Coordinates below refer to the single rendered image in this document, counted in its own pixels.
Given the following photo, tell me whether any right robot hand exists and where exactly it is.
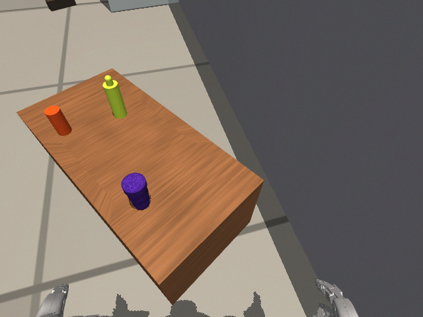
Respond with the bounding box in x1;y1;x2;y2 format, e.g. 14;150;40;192
313;279;359;317

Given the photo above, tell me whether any left robot hand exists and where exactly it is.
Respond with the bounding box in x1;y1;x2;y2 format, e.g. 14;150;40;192
36;283;113;317

